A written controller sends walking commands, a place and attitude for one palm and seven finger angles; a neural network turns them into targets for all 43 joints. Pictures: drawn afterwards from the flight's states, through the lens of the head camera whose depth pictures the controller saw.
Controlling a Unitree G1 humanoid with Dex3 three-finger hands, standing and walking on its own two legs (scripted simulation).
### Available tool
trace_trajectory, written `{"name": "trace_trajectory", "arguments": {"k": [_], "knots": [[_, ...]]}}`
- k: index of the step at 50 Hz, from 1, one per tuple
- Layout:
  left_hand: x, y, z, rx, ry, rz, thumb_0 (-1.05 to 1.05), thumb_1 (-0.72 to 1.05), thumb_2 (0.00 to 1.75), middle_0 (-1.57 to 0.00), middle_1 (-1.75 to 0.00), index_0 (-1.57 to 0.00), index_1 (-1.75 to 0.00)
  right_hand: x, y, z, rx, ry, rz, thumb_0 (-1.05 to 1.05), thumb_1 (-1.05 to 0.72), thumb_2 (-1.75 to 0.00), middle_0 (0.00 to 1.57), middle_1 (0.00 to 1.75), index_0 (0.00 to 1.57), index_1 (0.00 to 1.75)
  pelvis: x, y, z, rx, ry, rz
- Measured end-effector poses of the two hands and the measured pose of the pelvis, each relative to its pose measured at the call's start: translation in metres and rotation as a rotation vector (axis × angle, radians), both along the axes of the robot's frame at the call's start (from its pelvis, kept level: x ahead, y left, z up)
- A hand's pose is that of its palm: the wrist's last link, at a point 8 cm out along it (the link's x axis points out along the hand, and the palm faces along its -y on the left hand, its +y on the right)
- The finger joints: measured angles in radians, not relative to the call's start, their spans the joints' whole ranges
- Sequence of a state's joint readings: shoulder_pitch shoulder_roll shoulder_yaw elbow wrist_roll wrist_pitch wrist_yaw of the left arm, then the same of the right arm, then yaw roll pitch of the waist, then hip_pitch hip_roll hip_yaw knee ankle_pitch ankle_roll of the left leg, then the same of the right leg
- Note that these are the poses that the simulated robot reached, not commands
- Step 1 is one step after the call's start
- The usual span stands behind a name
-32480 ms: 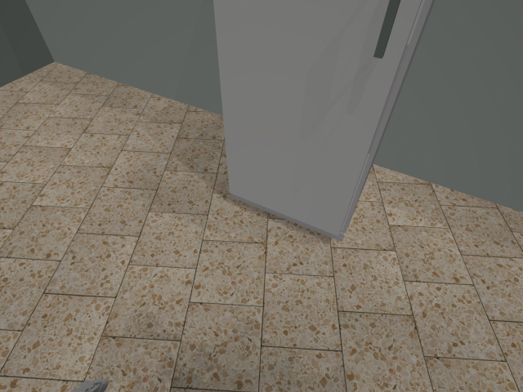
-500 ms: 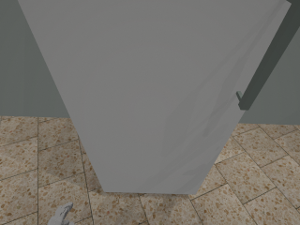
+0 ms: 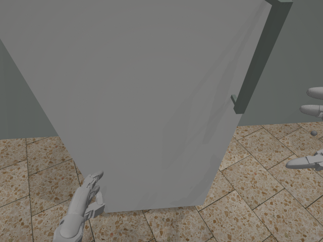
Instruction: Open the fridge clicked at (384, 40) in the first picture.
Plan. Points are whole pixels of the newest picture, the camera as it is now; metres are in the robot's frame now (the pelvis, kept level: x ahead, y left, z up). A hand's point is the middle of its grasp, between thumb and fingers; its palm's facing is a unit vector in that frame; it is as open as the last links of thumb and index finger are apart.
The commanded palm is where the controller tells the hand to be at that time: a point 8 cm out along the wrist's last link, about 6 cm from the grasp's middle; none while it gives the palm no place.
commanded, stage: draw the hand back to the body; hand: right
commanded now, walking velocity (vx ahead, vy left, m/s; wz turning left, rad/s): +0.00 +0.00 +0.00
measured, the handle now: (252, 62) +0.42 -0.20 +0.26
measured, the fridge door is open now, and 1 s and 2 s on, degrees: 0 0 0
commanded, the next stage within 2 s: step back with the hand held close in 0.96 s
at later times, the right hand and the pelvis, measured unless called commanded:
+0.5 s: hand (282, 162) +0.22 -0.22 +0.17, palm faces +0.44 +0.82 -0.36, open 9.6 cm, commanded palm +0.17 -0.26 +0.18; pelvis +0.01 +0.04 +0.00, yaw +3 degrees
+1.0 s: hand (290, 177) +0.20 -0.22 +0.16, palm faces +0.46 +0.82 -0.35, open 7.4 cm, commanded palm +0.15 -0.26 +0.18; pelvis +0.00 +0.03 +0.00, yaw +2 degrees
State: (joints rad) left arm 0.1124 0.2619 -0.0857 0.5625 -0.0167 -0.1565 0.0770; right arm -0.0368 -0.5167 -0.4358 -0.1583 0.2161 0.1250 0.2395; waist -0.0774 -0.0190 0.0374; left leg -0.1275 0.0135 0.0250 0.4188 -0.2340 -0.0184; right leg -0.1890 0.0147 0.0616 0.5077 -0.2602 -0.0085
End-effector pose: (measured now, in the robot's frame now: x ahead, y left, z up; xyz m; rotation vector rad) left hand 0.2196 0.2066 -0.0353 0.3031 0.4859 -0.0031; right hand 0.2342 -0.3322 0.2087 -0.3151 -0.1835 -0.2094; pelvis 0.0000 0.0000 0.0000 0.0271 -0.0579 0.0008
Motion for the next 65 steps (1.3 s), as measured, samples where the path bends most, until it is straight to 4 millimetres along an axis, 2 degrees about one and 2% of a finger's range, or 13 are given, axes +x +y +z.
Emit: {"name": "trace_trajectory", "arguments": {"k": [7, 13, 17, 22, 28, 33, 37, 48, 55, 59, 65], "knots": [[-0.034, 0.007, -0.033, -0.042, 0.131, 0.067, 0.01, 0.90, 0.90, -0.20, -0.30, -0.21, -0.30, -0.032, 0.018, -0.004, -0.028, -0.135, -0.270, -0.01, 0.20, -0.37, 0.25, 0.94, 0.24, 0.95, 0.006, 0.010, 0.003, -0.011, -0.003, 0.021], [-0.057, 0.030, -0.053, -0.045, 0.218, 0.134, 0.01, 0.90, 0.90, -0.20, -0.30, -0.21, -0.30, -0.039, 0.026, -0.008, -0.050, -0.125, -0.348, -0.01, -0.01, -0.47, 0.24, 0.82, 0.23, 0.83, 0.010, 0.020, 0.004, -0.018, -0.027, 0.025], [-0.061, 0.050, -0.053, -0.043, 0.205, 0.182, 0.01, 0.90, 0.90, -0.20, -0.30, -0.21, -0.30, -0.039, 0.044, -0.013, -0.068, -0.094, -0.316, -0.01, -0.15, -0.54, 0.23, 0.74, 0.23, 0.74, 0.012, 0.026, 0.004, -0.023, -0.034, 0.036], [-0.056, 0.072, -0.044, -0.036, 0.148, 0.226, 0.01, 0.90, 0.90, -0.20, -0.30, -0.21, -0.30, -0.045, 0.068, -0.021, -0.093, -0.059, -0.243, 0.00, -0.33, -0.63, 0.23, 0.63, 0.22, 0.64, 0.014, 0.033, 0.003, -0.025, -0.039, 0.045], [-0.047, 0.085, -0.033, -0.023, 0.087, 0.236, 0.01, 0.91, 0.90, -0.20, -0.30, -0.21, -0.30, -0.063, 0.082, -0.032, -0.104, -0.018, -0.215, 0.00, -0.55, -0.73, 0.22, 0.50, 0.22, 0.51, 0.013, 0.040, 0.002, -0.023, -0.045, 0.047], [-0.040, 0.081, -0.030, -0.024, 0.057, 0.211, 0.01, 0.91, 0.90, -0.20, -0.30, -0.20, -0.30, -0.078, 0.088, -0.039, -0.099, 0.008, -0.218, 0.01, -0.72, -0.81, 0.22, 0.40, 0.22, 0.41, 0.009, 0.041, 0.001, -0.021, -0.052, 0.039], [-0.038, 0.071, -0.032, -0.031, 0.055, 0.184, 0.01, 0.91, 0.90, -0.20, -0.30, -0.20, -0.30, -0.084, 0.085, -0.036, -0.104, -0.009, -0.241, 0.01, -0.80, -0.85, 0.22, 0.35, 0.21, 0.36, 0.007, 0.041, 0.000, -0.020, -0.058, 0.031], [-0.044, 0.043, -0.038, -0.069, 0.077, 0.145, 0.01, 0.90, 0.90, -0.20, -0.30, -0.21, -0.30, -0.083, 0.074, -0.030, -0.093, -0.042, -0.250, 0.01, -0.88, -0.89, 0.21, 0.31, 0.21, 0.31, 0.003, 0.033, 0.001, -0.022, -0.068, 0.033], [-0.052, 0.041, -0.038, -0.054, 0.095, 0.159, 0.01, 0.90, 0.90, -0.20, -0.30, -0.21, -0.30, -0.079, 0.068, -0.033, -0.090, -0.032, -0.233, 0.01, -0.89, -0.90, 0.21, 0.30, 0.21, 0.31, 0.003, 0.026, 0.002, -0.022, -0.068, 0.040], [-0.057, 0.044, -0.038, -0.037, 0.128, 0.173, 0.01, 0.90, 0.90, -0.20, -0.30, -0.21, -0.30, -0.074, 0.056, -0.029, -0.132, -0.050, -0.234, 0.01, -0.89, -0.90, 0.21, 0.30, 0.21, 0.31, -0.001, 0.020, 0.001, -0.010, -0.021, 0.029], [-0.071, 0.047, -0.037, -0.014, 0.162, 0.241, 0.01, 0.90, 0.90, -0.20, -0.30, -0.21, -0.30, -0.073, 0.048, -0.039, -0.165, 0.007, -0.185, 0.01, -0.89, -0.90, 0.21, 0.30, 0.21, 0.31, -0.009, 0.006, -0.001, -0.011, 0.031, 0.041]]}}
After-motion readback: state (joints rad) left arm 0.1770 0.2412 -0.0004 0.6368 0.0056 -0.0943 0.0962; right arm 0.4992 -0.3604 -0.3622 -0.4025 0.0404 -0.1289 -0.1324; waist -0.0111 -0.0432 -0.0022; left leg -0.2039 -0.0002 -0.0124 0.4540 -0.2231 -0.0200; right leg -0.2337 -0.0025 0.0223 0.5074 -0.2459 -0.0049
